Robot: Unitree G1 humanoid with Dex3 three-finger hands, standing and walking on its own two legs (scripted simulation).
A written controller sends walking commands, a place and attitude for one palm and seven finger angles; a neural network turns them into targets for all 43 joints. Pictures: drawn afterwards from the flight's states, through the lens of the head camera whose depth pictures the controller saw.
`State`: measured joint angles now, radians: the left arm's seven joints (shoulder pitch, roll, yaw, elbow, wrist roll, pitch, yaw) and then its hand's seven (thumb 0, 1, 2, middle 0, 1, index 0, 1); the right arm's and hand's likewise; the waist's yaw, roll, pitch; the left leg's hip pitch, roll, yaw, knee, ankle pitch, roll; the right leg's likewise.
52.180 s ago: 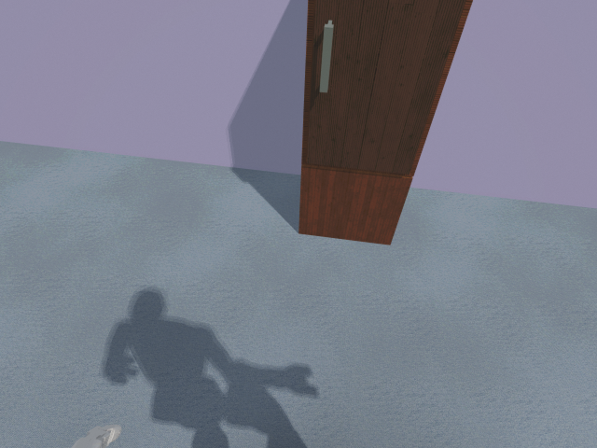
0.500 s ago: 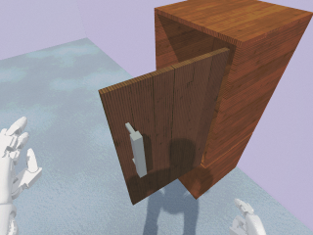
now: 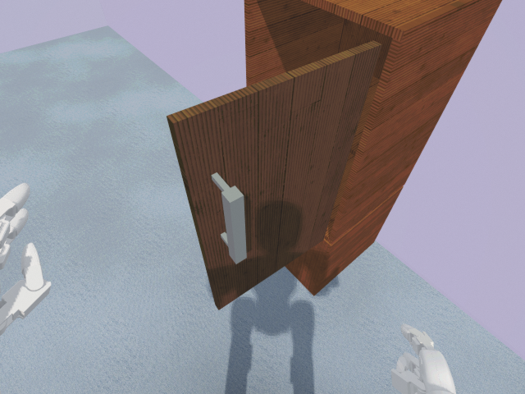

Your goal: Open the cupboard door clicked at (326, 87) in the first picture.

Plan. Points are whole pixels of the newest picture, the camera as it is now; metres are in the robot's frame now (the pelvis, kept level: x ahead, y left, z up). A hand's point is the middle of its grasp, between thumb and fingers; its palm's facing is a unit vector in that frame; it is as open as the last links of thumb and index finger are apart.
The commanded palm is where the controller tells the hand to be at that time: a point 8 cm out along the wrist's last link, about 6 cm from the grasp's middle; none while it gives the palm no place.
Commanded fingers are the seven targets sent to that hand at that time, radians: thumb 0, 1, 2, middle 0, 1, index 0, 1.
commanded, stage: step back with the hand held close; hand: left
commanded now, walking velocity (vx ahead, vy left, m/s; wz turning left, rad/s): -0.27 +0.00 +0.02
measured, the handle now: (228, 220) +0.37 +0.09 +0.05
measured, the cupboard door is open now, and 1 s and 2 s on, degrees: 86 86 86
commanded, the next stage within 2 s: stop stepping back and stand still in 0.50 s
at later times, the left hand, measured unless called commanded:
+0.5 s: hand out of the picture +0.08 +0.29 +0.16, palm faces +0.53 -0.75 -0.40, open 7.5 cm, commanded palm +0.01 +0.33 +0.17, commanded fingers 0.00 0.90 0.90 -0.20 -0.30 -0.20 -0.30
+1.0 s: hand out of the picture +0.02 +0.25 +0.17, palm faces +0.46 -0.75 -0.48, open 7.4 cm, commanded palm -0.02 +0.28 +0.17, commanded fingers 0.00 0.90 0.90 -0.20 -0.30 -0.20 -0.30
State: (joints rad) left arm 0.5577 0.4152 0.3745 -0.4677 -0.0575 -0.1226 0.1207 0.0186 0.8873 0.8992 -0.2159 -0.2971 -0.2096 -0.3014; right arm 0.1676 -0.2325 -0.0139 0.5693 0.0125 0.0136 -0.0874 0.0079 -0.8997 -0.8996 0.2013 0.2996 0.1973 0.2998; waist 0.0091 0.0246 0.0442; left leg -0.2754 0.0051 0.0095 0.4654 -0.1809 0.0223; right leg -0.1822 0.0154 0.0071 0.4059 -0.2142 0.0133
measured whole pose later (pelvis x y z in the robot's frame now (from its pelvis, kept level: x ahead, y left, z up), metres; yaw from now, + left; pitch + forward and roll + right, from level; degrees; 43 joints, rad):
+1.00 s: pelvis -0.16 -0.02 -0.01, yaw +0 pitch +2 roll +2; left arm 0.60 0.44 0.44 -0.48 -0.05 -0.19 0.16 0.02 0.88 0.90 -0.22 -0.30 -0.21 -0.30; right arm 0.28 -0.22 0.01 0.68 0.00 -0.09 -0.06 0.01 -0.90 -0.90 0.20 0.30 0.20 0.30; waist 0.02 -0.03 -0.08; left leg -0.41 0.00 0.05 0.70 -0.25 0.00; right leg -0.06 0.03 0.00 0.44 -0.41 -0.06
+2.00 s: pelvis -0.27 -0.02 -0.01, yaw +2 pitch -2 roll -2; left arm 0.33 0.20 0.01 1.02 0.01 0.05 0.01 0.01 0.96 0.90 -0.21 -0.30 -0.20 -0.30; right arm 0.30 -0.19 0.01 1.04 -0.03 0.05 -0.02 0.00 -0.90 -0.90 0.20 0.30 0.20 0.30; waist 0.01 -0.02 0.09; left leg -0.34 -0.02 -0.04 0.49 -0.12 0.02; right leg -0.16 0.06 -0.10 0.47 -0.28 -0.06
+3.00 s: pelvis -0.23 -0.02 +0.00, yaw +1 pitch -2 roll +0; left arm 0.33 0.11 0.01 1.16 0.00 -0.01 0.05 0.01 0.91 0.90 -0.20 -0.29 -0.20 -0.30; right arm 0.28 -0.12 0.01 1.16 -0.02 0.01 -0.04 0.00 -0.91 -0.90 0.20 0.30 0.20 0.30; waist 0.00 0.02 0.05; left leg -0.24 -0.03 -0.01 0.42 -0.15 0.02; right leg -0.08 0.04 -0.05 0.41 -0.30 -0.06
